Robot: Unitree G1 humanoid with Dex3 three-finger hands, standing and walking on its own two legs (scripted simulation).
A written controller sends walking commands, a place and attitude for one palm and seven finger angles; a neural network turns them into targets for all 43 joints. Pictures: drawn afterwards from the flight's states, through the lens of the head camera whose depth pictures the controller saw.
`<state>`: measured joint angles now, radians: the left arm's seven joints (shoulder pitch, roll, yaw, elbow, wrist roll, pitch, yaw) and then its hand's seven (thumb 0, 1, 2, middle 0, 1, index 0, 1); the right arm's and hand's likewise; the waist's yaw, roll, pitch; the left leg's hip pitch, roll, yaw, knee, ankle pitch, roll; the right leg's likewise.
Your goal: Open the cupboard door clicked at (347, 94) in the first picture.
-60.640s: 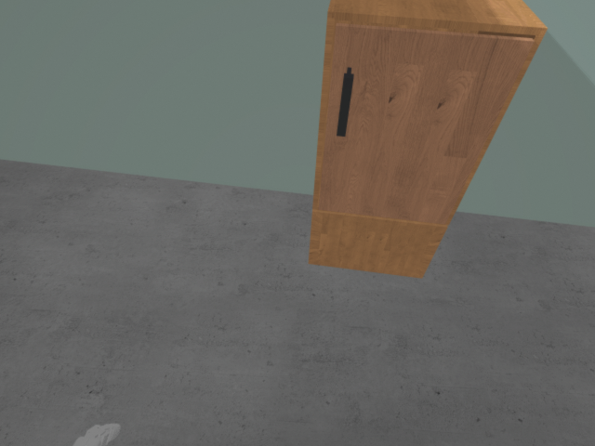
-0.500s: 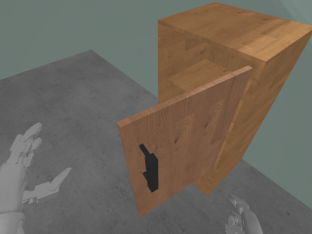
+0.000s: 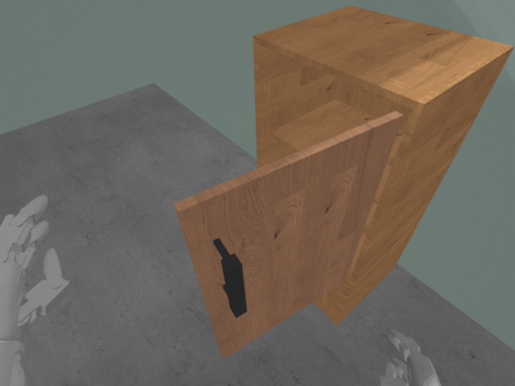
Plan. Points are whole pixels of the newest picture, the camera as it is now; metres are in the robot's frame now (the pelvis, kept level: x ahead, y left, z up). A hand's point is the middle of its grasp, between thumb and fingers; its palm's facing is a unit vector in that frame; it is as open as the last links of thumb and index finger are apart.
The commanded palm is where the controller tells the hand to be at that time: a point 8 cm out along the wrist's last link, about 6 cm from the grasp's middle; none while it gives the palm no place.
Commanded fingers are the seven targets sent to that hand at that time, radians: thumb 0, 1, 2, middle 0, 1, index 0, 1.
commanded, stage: draw the hand back to the body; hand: left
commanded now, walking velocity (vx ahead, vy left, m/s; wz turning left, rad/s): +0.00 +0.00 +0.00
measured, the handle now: (229, 278) +0.29 +0.09 +0.01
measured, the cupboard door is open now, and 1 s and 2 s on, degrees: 82 82 82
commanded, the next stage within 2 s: step back with the hand held close in 0.04 s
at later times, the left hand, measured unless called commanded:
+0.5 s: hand (65, 291) +0.18 +0.25 +0.14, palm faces +0.32 -0.80 -0.51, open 7.4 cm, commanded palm +0.12 +0.30 +0.17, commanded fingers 0.00 0.90 0.90 -0.20 -0.30 -0.20 -0.30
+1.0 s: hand out of the picture +0.04 +0.31 +0.16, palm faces +0.46 -0.73 -0.51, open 7.4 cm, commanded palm -0.02 +0.35 +0.17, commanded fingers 0.00 0.90 0.90 -0.20 -0.30 -0.20 -0.30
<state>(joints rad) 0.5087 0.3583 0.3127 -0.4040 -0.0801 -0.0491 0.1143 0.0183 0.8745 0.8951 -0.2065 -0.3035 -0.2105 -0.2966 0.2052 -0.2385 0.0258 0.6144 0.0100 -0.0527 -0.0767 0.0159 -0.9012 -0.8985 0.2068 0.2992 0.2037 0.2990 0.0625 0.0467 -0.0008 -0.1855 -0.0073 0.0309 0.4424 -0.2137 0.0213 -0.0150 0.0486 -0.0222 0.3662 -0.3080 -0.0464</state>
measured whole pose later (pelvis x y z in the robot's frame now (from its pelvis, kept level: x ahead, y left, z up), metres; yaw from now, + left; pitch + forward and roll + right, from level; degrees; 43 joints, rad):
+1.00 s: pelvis -0.14 +0.04 -0.01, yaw +4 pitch +0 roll -3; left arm 0.58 0.42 0.42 -0.55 -0.06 -0.17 0.15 0.02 0.89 0.90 -0.21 -0.30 -0.21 -0.30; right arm 0.19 -0.22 0.00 0.59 0.00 -0.03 -0.07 0.02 -0.90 -0.90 0.21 0.30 0.20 0.30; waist 0.02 0.07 0.05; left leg -0.48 -0.02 0.03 0.50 -0.17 0.03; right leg -0.25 0.08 0.00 0.50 -0.26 -0.03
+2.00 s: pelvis -0.34 +0.02 +0.00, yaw -3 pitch -1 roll +3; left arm 0.64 0.40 0.39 -0.52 -0.01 -0.22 0.13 0.02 0.88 0.90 -0.21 -0.30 -0.22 -0.30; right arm 0.30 -0.21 -0.01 0.68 -0.01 -0.08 -0.07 0.02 -0.90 -0.90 0.21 0.30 0.20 0.30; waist 0.01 -0.05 -0.05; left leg -0.58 -0.01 0.02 1.16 -0.25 -0.03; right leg -0.26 0.03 -0.04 0.52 -0.25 -0.09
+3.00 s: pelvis -0.36 +0.07 +0.00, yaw -1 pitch -1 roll +0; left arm 0.57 0.41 0.42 -0.46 -0.04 -0.20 0.16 0.02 0.88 0.90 -0.21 -0.30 -0.21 -0.30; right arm 0.22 -0.21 0.00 0.61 0.01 -0.09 -0.07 0.02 -0.90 -0.90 0.21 0.30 0.20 0.30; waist 0.00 0.01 0.04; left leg -0.16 0.02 0.08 0.44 -0.27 0.02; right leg -0.24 0.00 -0.06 0.41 -0.15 -0.01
